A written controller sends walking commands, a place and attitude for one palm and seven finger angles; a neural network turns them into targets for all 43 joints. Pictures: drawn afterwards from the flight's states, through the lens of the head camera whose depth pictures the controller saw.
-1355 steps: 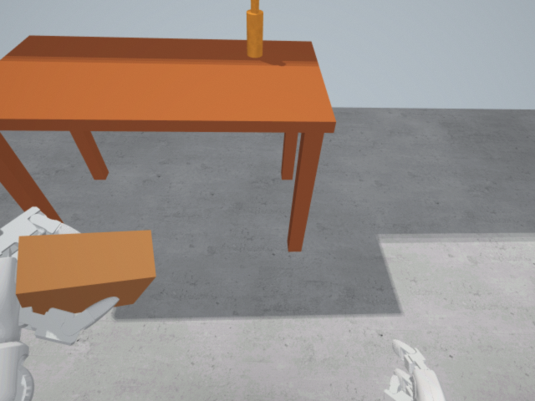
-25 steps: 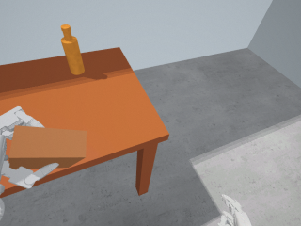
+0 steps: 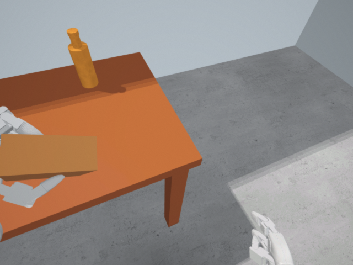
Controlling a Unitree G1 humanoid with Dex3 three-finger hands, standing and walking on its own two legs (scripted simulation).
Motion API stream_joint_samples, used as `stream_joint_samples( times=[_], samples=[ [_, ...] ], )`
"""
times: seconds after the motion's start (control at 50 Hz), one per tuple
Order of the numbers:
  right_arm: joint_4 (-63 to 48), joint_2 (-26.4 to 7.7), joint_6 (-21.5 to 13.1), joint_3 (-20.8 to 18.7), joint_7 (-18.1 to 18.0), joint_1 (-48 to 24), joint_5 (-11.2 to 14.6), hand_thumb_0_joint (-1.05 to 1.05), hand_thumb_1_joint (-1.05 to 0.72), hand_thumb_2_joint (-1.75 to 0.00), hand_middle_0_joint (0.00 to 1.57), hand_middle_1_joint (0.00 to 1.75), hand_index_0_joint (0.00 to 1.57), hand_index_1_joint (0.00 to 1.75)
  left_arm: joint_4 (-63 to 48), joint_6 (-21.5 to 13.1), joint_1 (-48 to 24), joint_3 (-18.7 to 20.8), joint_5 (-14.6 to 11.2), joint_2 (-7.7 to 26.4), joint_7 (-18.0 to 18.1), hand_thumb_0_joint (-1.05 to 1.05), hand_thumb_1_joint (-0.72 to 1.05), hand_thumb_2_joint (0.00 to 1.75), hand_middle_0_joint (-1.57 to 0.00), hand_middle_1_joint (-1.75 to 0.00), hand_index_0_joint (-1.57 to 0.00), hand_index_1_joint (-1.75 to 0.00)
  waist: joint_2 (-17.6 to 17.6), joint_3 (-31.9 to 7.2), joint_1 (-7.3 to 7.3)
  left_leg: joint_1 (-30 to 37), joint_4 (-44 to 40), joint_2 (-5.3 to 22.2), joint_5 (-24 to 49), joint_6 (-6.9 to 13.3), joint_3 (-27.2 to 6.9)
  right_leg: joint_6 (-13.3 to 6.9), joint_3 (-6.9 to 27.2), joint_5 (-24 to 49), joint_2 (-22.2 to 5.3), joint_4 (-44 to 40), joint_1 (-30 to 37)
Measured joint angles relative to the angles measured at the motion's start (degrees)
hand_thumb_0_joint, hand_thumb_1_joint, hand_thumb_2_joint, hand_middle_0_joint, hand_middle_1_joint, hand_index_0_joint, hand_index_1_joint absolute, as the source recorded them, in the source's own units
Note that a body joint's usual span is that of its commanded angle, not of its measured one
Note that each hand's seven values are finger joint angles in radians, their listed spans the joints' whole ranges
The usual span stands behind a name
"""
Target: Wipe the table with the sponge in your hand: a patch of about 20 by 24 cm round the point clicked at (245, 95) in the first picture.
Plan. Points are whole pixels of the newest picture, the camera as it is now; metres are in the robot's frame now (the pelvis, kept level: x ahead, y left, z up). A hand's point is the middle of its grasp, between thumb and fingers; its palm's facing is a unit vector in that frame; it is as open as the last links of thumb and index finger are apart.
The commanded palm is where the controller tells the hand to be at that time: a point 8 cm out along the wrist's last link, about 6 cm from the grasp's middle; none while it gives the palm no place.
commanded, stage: come to a stop and stand still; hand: left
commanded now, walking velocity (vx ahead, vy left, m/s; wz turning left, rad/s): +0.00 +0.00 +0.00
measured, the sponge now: (61, 159) +0.25 +0.22 +0.16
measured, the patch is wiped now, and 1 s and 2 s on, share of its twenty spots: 0.00 0.00 0.00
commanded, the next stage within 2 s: look again from close up in 0.40 s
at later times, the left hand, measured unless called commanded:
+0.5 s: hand (41, 162) +0.24 +0.25 +0.16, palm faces +0.38 -0.83 -0.40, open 9.7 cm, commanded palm +0.18 +0.27 +0.18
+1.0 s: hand (36, 171) +0.23 +0.26 +0.15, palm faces +0.38 -0.84 -0.38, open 9.7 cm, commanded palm +0.16 +0.28 +0.18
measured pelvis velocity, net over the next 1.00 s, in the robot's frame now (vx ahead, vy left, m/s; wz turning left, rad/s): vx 0.01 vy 0.00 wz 0.02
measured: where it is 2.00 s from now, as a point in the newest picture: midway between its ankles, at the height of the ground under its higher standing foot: outside the picture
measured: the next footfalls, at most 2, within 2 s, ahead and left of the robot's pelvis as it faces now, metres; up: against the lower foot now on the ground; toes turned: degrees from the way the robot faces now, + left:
none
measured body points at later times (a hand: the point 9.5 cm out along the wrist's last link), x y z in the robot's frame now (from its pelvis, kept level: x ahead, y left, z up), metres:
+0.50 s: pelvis +0.03 -0.01 +0.00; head +0.03 +0.01 +0.45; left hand +0.21 +0.29 +0.18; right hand +0.22 -0.22 -0.06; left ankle +0.02 +0.07 -0.74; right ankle +0.01 -0.15 -0.74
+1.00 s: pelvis +0.01 +0.00 +0.00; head +0.02 +0.02 +0.45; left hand +0.20 +0.30 +0.17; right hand +0.19 -0.22 -0.07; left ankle +0.02 +0.07 -0.74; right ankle +0.01 -0.15 -0.74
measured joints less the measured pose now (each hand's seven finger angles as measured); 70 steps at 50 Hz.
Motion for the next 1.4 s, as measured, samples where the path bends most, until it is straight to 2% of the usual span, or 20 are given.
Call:
stream_joint_samples(
  times=[0.04, 0.1, 0.18, 0.28, 0.38, 0.5, 0.68, 0.94, 1.16, 1.18, 1.2, 1.24, 1.3, 1.36, 1.4],
  samples=[
    [0.4, -0.2, 0.7, 0.0, -0.9, 0.6, 0.0, 0.01, -0.91, -0.9, 0.2, 0.3, 0.21, 0.3, -1.3, 0.1, 4.7, -3.0, 0.5, -0.9, -0.7, -0.01, -0.46, 1.04, -0.78, -1.38, -0.78, -1.37, -0.2, -0.3, -0.29, 0.8, -0.7, -0.2, -0.2, 0.1, 0.3, 0.1, 0.3, -0.4, -0.2, -0.1, 0.4],
    [1.3, 0.0, 1.5, 0.0, -2.5, 1.4, -0.2, 0.01, -0.91, -0.9, 0.2, 0.3, 0.21, 0.3, -0.1, 0.8, 6.7, -4.9, 1.1, -0.5, -1.2, -0.01, -0.47, 1.04, -0.78, -1.38, -0.78, -1.37, -1.2, -0.1, -0.33, 1.5, -0.9, -0.4, -0.6, 0.0, -0.1, 0.0, -0.1, -1.2, -0.3, 0.1, 1.1],
    [1.9, -0.1, 1.6, 0.1, -3.5, 1.3, -0.2, 0.01, -0.91, -0.9, 0.2, 0.3, 0.2, 0.3, 1.1, 2.3, 3.9, -3.4, 1.3, 0.8, -0.5, -0.01, -0.47, 1.04, -0.78, -1.37, -0.79, -1.37, -2.2, 0.9, 0.02, 1.7, 0.2, -0.2, -1.4, -0.3, -1.1, -0.4, -1.1, -2.1, -0.1, 0.7, 1.9],
    [1.5, -0.2, 1.0, 0.0, -3.0, -0.1, -0.2, 0.01, -0.91, -0.9, 0.2, 0.3, 0.2, 0.3, -2.5, 2.2, 2.7, -1.6, 0.8, 0.0, 1.2, -0.01, -0.47, 1.04, -0.78, -1.37, -0.78, -1.37, -2.1, 0.4, -0.4, 1.6, 1.4, 0.3, -2.4, -0.7, -1.5, -0.7, -1.5, -2.6, 0.3, 0.7, 2.4],
    [0.7, 0.0, 1.9, 0.0, -3.0, -1.3, -0.2, 0.01, -0.91, -0.9, 0.2, 0.3, 0.2, 0.3, -3.3, 1.4, 4.3, -2.8, 0.4, -0.5, 1.3, -0.01, -0.47, 1.04, -0.78, -1.38, -0.78, -1.37, -1.2, -1.9, -0.81, 1.9, 1.0, 0.5, -2.6, -0.7, -1.4, -0.7, -1.3, -2.4, 0.5, -0.1, 2.8],
    [0.1, 0.2, 3.4, 0.4, -3.9, -1.5, -0.1, 0.01, -0.91, -0.9, 0.2, 0.3, 0.2, 0.3, 0.6, 3.4, 4.8, -4.0, 0.2, -1.0, 1.1, -0.01, -0.47, 1.04, -0.78, -1.38, -0.78, -1.37, -0.6, -3.3, -0.31, 2.6, -0.1, 0.5, -2.0, -0.7, -1.4, -0.7, -1.3, -1.8, 0.5, -1.4, 3.6],
    [0.6, 0.0, 3.3, 0.8, -4.5, -0.4, -0.3, 0.01, -0.91, -0.9, 0.2, 0.3, 0.21, 0.3, 1.2, 4.7, 3.6, -5.6, 0.4, -3.0, 1.6, -0.01, -0.47, 1.04, -0.78, -1.38, -0.78, -1.37, -0.8, -3.0, 0.67, 3.5, -1.4, 0.4, -0.8, -0.6, -1.7, -0.7, -1.6, -0.3, 0.4, -3.2, 4.8],
    [1.0, 0.0, 2.6, 0.5, -4.6, 1.0, -0.2, 0.01, -0.91, -0.9, 0.2, 0.3, 0.21, 0.3, 1.8, 4.1, 4.0, -5.3, 0.9, -2.3, 1.6, -0.01, -0.47, 1.05, -0.78, -1.38, -0.78, -1.37, -0.7, -2.0, -0.24, 3.5, -2.4, -0.1, 0.3, 0.0, -1.2, 0.0, -1.2, 0.8, -0.1, -4.2, 4.8],
    [1.4, 0.1, 2.2, 0.3, -4.3, 1.2, -0.2, 0.01, -0.91, -0.9, 0.2, 0.3, 0.21, 0.3, 0.8, 3.5, 4.2, -5.0, 1.2, -2.1, 1.6, -0.01, -0.47, 1.05, -0.78, -1.38, -0.78, -1.37, -0.7, -1.4, -0.12, 3.8, -2.1, -0.6, -0.1, 0.2, -1.4, 0.2, -1.4, 0.0, -0.6, -3.2, 4.8],
    [0.9, 0.2, 1.4, -0.1, -4.3, 1.9, -1.1, 0.01, -0.91, -0.9, 0.2, 0.3, 0.2, 0.3, 1.2, 3.5, 1.3, -4.3, 3.7, -0.3, 0.3, -0.01, -0.47, 1.05, -0.78, -1.38, -0.78, -1.37, -0.8, -1.1, 0.69, 2.9, -1.3, -0.5, -0.2, 0.1, -1.7, 0.1, -1.8, -0.2, -0.5, -2.7, 4.2],
    [1.3, 0.3, 0.4, 0.0, -4.1, 2.0, -1.4, 0.01, -0.91, -0.9, 0.2, 0.3, 0.2, 0.3, 3.6, 1.5, -2.9, -3.0, 4.5, 2.3, -0.7, -0.01, -0.47, 1.05, -0.78, -1.37, -0.79, -1.37, -1.4, -0.8, 1.48, 2.0, -0.8, -0.6, -0.1, 0.0, -2.0, -0.1, -2.1, -0.4, -0.6, -1.8, 3.2],
    [1.7, 0.6, 0.1, 0.2, -2.9, 1.0, -0.9, 0.01, -0.91, -0.9, 0.2, 0.3, 0.2, 0.3, 8.3, 0.1, -8.9, -0.4, 2.9, 4.1, -0.6, -0.01, -0.47, 1.05, -0.79, -1.37, -0.79, -1.37, -2.0, 0.0, 1.99, 1.4, -0.8, -0.8, 0.4, -0.3, -2.0, -1.0, -2.1, -0.9, -0.7, -0.1, 1.8],
    [0.3, 0.5, 0.0, 0.1, -1.2, -0.2, -0.4, 0.01, -0.91, -0.9, 0.2, 0.3, 0.21, 0.3, 7.2, 1.2, -7.7, 1.8, 1.0, 1.7, 1.0, -0.01, -0.47, 1.05, -0.78, -1.38, -0.78, -1.37, -0.8, 0.1, 0.75, 0.9, 0.3, -0.3, -0.1, -0.2, -1.2, -0.4, -1.3, -0.8, -0.3, 0.4, 1.2],
    [-0.6, 0.3, 0.1, -0.1, -0.8, -0.3, -0.2, 0.01, -0.91, -0.9, 0.2, 0.3, 0.21, 0.3, 2.2, 1.1, -0.2, -1.2, 0.3, -1.8, 1.4, -0.01, -0.47, 1.05, -0.78, -1.38, -0.78, -1.38, 0.2, -0.7, -0.48, 1.2, 0.2, 0.1, -0.5, -0.2, -0.4, -0.1, -0.4, -0.4, 0.1, -0.2, 1.5],
    [-0.5, 0.2, 0.4, -0.1, -1.4, 0.0, -0.4, 0.01, -0.91, -0.9, 0.2, 0.3, 0.21, 0.3, 0.4, 0.6, 4.0, -4.2, 0.5, -2.9, 0.7, -0.01, -0.47, 1.05, -0.78, -1.38, -0.78, -1.38, 0.2, -1.2, -0.76, 1.6, -0.1, 0.2, -0.5, -0.2, -0.2, -0.1, -0.2, -0.3, 0.2, -0.7, 1.9]
  ],
)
